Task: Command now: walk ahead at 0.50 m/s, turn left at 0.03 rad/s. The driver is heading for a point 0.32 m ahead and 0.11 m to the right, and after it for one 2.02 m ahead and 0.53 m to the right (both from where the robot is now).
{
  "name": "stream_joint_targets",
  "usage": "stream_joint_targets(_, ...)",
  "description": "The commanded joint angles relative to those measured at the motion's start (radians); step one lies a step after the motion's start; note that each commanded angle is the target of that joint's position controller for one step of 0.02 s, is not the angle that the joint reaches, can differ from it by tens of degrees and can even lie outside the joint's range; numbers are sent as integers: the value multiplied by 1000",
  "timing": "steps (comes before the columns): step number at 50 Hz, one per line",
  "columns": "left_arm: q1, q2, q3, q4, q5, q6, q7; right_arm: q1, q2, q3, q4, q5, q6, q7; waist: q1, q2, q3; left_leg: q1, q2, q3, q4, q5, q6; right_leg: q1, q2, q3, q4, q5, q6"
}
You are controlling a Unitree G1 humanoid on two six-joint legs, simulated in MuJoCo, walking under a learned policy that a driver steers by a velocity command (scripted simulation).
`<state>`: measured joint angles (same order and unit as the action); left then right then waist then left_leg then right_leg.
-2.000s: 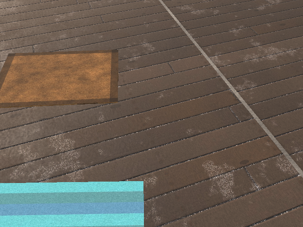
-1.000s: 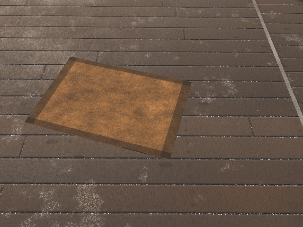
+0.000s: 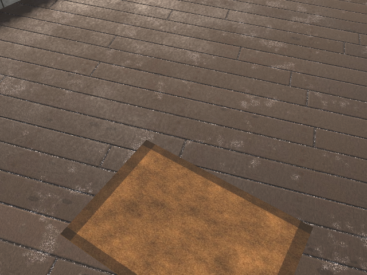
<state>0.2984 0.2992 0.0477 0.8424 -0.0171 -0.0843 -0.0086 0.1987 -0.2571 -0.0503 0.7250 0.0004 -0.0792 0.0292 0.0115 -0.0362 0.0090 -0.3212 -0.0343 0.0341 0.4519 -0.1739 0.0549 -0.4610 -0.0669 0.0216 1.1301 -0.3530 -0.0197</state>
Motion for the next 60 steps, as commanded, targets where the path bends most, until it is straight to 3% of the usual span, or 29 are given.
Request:
stream_joint_targets(1,27,63,21,-64,8,5,3,16,-112,-29,-33,-2,-23,5,12,145,-40,144,256,-288,-287,109,194,-173,-79,38,-17,102,16)
stream_joint_targets(2,16,60,24,-62,10,15,9,20,-110,-30,-24,-5,-28,3,17,105,-32,132,235,-250,-304,116,187,-179,-78,36,-28,143,17)
stream_joint_targets(3,-3,49,20,-74,7,19,9,27,-138,-36,-12,-7,-33,-2,21,130,-17,126,259,-230,-316,168,202,-209,-82,40,-73,182,29)
stream_joint_targets(4,-38,55,21,-81,12,20,9,50,-123,-34,2,-4,-36,-6,4,104,3,143,244,-182,-315,259,190,-237,-84,44,-113,223,34)
stream_joint_targets(9,-179,25,12,-119,0,12,-11,102,-154,-38,47,-7,-32,-24,-50,75,25,206,232,-46,-333,250,134,-230,-40,37,-382,464,14)
stream_joint_targets(15,-324,16,3,-206,-4,10,-47,171,-172,-44,106,4,-5,-34,-100,72,74,411,302,15,-275,308,108,-303,-10,0,-519,387,-27)
stream_joint_targets(18,-296,40,14,-233,0,11,-63,144,-203,-52,102,9,17,-47,-60,113,25,459,304,64,-129,699,72,-190,53,-87,-534,233,-70)
stream_joint_targets(19,-227,65,29,-225,2,15,-62,136,-219,-56,97,9,25,-54,-20,136,-28,455,296,83,-20,878,58,-82,92,-120,-530,191,-90)
stream_joint_targets(20,-83,107,55,-192,0,16,-57,121,-221,-54,90,10,35,-61,60,122,-105,403,263,119,170,946,31,116,136,-135,-585,232,-122)
stream_joint_targets(21,87,183,87,-159,0,22,-40,126,-208,-46,69,1,29,-69,133,57,-205,177,228,125,445,726,-8,435,50,28,-600,281,-180)
stream_joint_targets(22,121,290,106,-158,-3,22,-29,221,-63,2,21,-29,-2,-50,50,-202,-308,-296,21,83,826,-152,-76,816,-213,575,-654,179,-368)
stream_joint_targets(23,155,216,84,-170,-4,18,-26,164,-125,-4,23,-6,-45,-30,100,-141,-427,-434,-14,-129,964,-392,-66,911,-279,816,-786,116,-411)
stream_joint_targets(24,122,169,71,-166,4,17,-23,68,-171,-18,-10,31,-67,-18,115,-92,-290,-514,45,-151,962,-316,-47,827,-237,649,-798,161,-350)
stream_joint_targets(25,62,146,64,-177,1,15,-20,24,-158,-11,-24,27,-77,-19,81,-4,-193,-492,88,-137,877,-234,-37,672,-191,516,-802,243,-311)
stream_joint_targets(26,-3,125,57,-193,4,17,-19,5,-155,-16,-24,5,-77,-27,39,50,-120,-439,117,-124,785,-193,-44,521,-155,432,-820,341,-287)
stream_joint_targets(27,-42,102,48,-211,15,18,-17,17,-161,-24,-26,-8,-64,-31,1,42,-91,-367,138,-125,742,-164,-52,412,-131,384,-852,416,-284)
stream_joint_targets(30,-64,114,53,-220,10,14,-7,46,-130,-22,-33,-15,-30,-34,-40,1,-64,-294,142,-104,612,-136,-98,256,-95,310,-895,497,-296)
stream_joint_targets(35,0,148,64,-197,-4,24,17,-139,-81,-2,-81,-16,-26,-31,25,-32,-27,-221,79,-81,241,188,-124,167,-12,220,-888,388,-220)
stream_joint_targets(40,82,129,56,-153,-6,29,18,-225,-114,-10,-104,2,-46,-6,68,-60,-19,-178,59,-98,72,247,-88,289,-75,299,-824,273,-191)
stream_joint_targets(42,79,135,57,-147,0,32,18,-209,-135,-19,-107,2,-53,-3,51,-80,-11,-157,55,-92,45,160,-56,344,-103,342,-779,304,-176)
stream_joint_targets(44,60,117,51,-150,3,37,17,-94,-160,-37,-79,-5,-59,-9,-14,-86,-52,7,39,-60,-13,126,-8,353,-62,326,-666,454,-144)
stream_joint_targets(45,49,77,34,-163,10,35,15,36,-199,-51,-63,-17,-63,-15,-75,-43,-163,216,137,-147,15,146,49,288,-11,270,-466,450,-111)
stream_joint_targets(46,162,26,16,-174,-3,24,16,174,-290,-78,-35,-28,-56,-17,-76,181,-319,592,335,-490,8,36,204,-29,122,142,-120,224,-32)
stream_joint_targets(47,181,45,12,-172,-9,14,18,240,-253,-75,2,2,-45,-5,-90,334,-327,660,429,-791,-133,-210,262,-241,153,134,73,-221,-7)
stream_joint_targets(48,94,121,31,-177,-19,12,15,202,-185,-53,-4,16,-41,-5,-105,211,-183,561,407,-735,-160,-348,220,-335,100,169,155,-174,-13)
stream_joint_targets(50,-40,113,30,-211,3,11,12,96,-136,-32,-19,-1,-27,-7,-74,95,-22,325,325,-514,-203,-211,176,-325,23,96,90,-32,-14)
stream_joint_targets(52,-28,86,32,-205,9,14,7,54,-110,-20,-20,-11,-28,-6,-28,130,2,204,265,-401,-247,-57,162,-233,-24,79,-3,37,-7)
stream_joint_targets(54,-18,54,25,-201,9,19,6,63,-124,-23,-7,-3,-34,-7,-17,145,-11,175,247,-328,-273,57,174,-207,-32,53,-64,72,5)
stream_joint_targets(60,-197,10,5,-242,12,6,-2,126,-176,-34,44,15,-21,-20,-70,106,11,190,213,-164,-299,222,149,-178,-23,8,-420,352,29)
